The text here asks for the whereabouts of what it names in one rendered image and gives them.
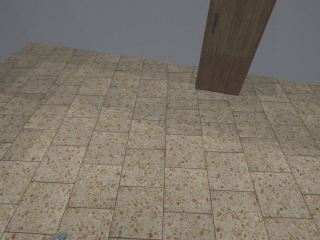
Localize handle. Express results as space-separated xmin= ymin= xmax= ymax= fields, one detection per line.
xmin=211 ymin=11 xmax=219 ymax=34

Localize cupboard door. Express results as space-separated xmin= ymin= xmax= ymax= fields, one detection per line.
xmin=204 ymin=0 xmax=274 ymax=58

